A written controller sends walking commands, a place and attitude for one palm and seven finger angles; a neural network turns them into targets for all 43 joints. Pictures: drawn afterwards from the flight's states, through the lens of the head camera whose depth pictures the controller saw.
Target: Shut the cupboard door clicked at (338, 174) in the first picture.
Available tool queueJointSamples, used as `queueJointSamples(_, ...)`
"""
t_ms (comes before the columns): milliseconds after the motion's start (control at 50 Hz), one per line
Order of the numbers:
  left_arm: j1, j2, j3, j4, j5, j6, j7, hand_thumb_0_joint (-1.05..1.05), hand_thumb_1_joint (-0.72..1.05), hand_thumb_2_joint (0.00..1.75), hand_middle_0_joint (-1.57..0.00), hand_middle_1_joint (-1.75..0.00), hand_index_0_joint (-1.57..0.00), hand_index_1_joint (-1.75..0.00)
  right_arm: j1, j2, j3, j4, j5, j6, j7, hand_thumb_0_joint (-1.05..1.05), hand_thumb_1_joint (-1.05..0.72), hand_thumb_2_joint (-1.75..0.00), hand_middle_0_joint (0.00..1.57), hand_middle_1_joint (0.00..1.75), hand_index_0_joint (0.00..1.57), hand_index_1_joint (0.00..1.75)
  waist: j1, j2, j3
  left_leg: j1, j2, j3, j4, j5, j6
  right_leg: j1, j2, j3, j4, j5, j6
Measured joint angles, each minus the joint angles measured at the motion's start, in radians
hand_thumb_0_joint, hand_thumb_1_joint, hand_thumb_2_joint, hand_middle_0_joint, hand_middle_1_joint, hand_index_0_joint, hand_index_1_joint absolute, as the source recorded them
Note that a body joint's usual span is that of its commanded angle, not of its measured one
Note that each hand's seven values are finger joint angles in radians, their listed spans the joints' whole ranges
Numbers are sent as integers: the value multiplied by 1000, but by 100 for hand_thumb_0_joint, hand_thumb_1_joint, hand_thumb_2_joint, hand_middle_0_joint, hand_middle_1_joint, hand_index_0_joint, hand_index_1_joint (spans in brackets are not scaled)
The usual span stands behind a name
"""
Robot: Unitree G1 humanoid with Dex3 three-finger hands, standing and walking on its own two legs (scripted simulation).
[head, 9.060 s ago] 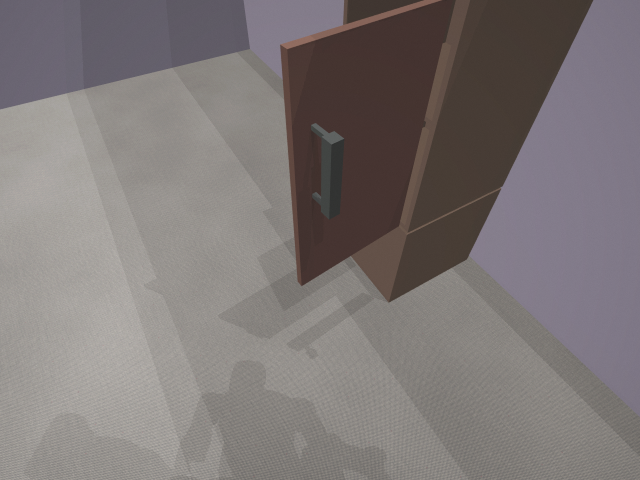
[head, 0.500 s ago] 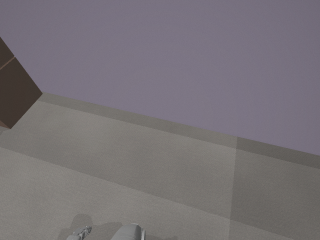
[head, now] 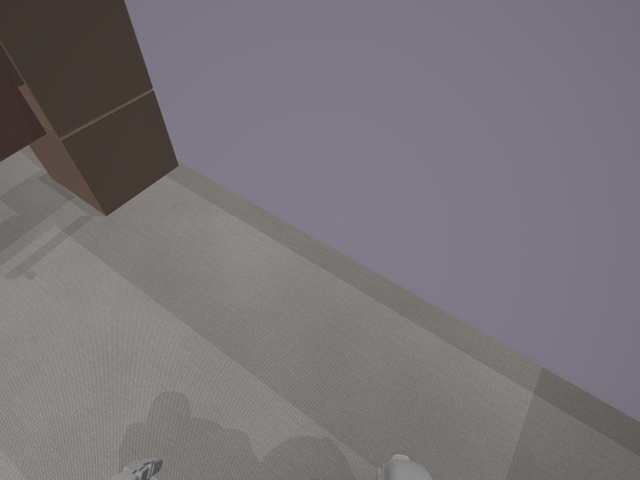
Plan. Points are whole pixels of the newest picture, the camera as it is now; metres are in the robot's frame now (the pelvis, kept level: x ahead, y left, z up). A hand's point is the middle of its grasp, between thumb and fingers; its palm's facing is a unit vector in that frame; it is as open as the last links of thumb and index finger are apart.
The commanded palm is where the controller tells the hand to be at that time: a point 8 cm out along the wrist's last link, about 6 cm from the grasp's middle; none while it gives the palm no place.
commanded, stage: walk to a spot facing it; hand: left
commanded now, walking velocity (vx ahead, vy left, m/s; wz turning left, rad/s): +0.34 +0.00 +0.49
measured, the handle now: out of the picture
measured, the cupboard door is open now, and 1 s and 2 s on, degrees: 96 96 96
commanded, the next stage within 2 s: turn to face it in 1.44 s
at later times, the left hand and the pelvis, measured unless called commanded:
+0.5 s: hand out of the picture +0.08 +0.17 -0.18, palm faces +0.36 -0.91 -0.20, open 7.2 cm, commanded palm none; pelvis +0.18 +0.00 -0.01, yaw +18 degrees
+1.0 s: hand (170, 286) +0.45 +0.30 -0.16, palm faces +0.31 -0.94 -0.14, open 7.4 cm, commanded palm none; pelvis +0.38 +0.10 +0.00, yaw +21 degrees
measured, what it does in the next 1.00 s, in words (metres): walks ahead, turning left: right foot, then left foot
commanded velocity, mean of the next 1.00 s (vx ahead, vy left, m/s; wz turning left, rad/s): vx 0.37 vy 0.00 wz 0.23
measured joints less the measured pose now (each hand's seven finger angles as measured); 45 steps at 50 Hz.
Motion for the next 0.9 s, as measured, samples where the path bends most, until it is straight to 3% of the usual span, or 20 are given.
queueJointSamples(100,-31,-9,-9,-29,1,-30,-5,1,91,90,-20,-30,-20,-30,48,2,-11,28,3,7,-1,1,-91,-90,21,30,20,30,-28,12,-4,11,5,-41,98,-106,-31,134,46,-37,-250,29,-12)
queueJointSamples(160,-49,-44,-17,-37,3,-64,10,0,91,90,-20,-30,-20,-30,36,-18,-23,50,10,23,-3,1,-91,-90,21,30,20,30,-35,44,22,-127,19,-26,470,-223,-13,162,45,-90,-202,36,-80)
queueJointSamples(200,-33,-67,-22,-36,3,-71,22,0,91,90,-20,-30,-20,-30,13,-28,-30,58,4,35,3,1,-91,-90,20,30,20,30,-33,47,25,-233,35,12,670,-172,-15,210,34,-128,-223,7,-93)
queueJointSamples(260,16,-94,-28,-6,3,-80,34,0,91,90,-20,-30,-20,-30,-31,-35,-38,48,-1,45,13,1,-91,-90,20,30,20,30,-30,36,14,-351,71,59,744,-58,-34,292,24,-177,-315,15,-86)
queueJointSamples(400,131,-61,-13,86,4,-96,47,-1,95,90,-21,-30,-20,-30,-149,-33,-40,-14,-2,39,34,1,-92,-90,20,30,19,30,12,4,7,-432,104,107,462,63,-44,448,13,-274,-463,4,-63)
queueJointSamples(500,220,-45,-21,149,6,-82,41,0,93,90,-20,-30,-20,-30,-237,-27,-22,-48,-2,23,40,1,-92,-90,20,30,19,30,60,-10,25,-362,81,148,267,40,-10,526,-11,-309,-440,-75,-16)
queueJointSamples(540,263,-44,-23,172,1,-72,36,0,93,90,-20,-30,-20,-30,-255,-24,-11,-68,-6,4,39,1,-92,-90,20,30,19,30,68,-20,23,-290,56,175,180,34,15,522,-46,-306,-344,-142,4)
queueJointSamples(560,278,-49,-24,182,-2,-62,32,0,92,90,-20,-30,-20,-30,-260,-26,-8,-80,-9,-11,35,1,-91,-90,20,30,19,30,63,-11,20,-286,54,177,179,93,40,478,-65,-288,-217,-170,-6)
queueJointSamples(600,262,-46,-27,193,-4,-33,27,0,92,90,-20,-30,-20,-30,-259,-13,-2,-90,-5,-34,15,1,-91,-90,20,30,20,30,58,-19,39,-285,38,178,248,64,72,340,-62,-152,112,-200,-31)
queueJointSamples(660,204,-44,-20,186,-1,-20,30,1,92,90,-20,-30,-20,-30,-211,12,10,-68,1,-42,-7,0,-91,-90,20,30,20,30,63,-30,41,-218,16,171,203,24,72,147,-37,-48,383,-117,-47)
queueJointSamples(720,142,-55,-16,154,4,-23,25,1,92,90,-20,-30,-20,-30,-141,36,15,-20,8,-46,-19,0,-92,-90,20,30,20,30,60,-28,29,-126,-6,158,93,45,71,27,-35,-18,376,-21,-44)
queueJointSamples(780,95,-73,-14,123,5,-24,20,1,91,90,-20,-30,-20,-30,-74,25,-10,8,17,-56,-36,-2,-96,-90,21,30,20,30,41,-25,9,-40,-24,151,-13,62,76,-55,-33,2,309,66,-38)
queueJointSamples(900,-9,-75,-16,88,3,-18,11,0,91,90,-20,-30,-20,-30,66,23,2,79,11,-54,-37,-1,-95,-90,20,30,20,30,-3,-31,-13,98,-39,131,-137,48,64,-103,-17,-12,120,175,-41)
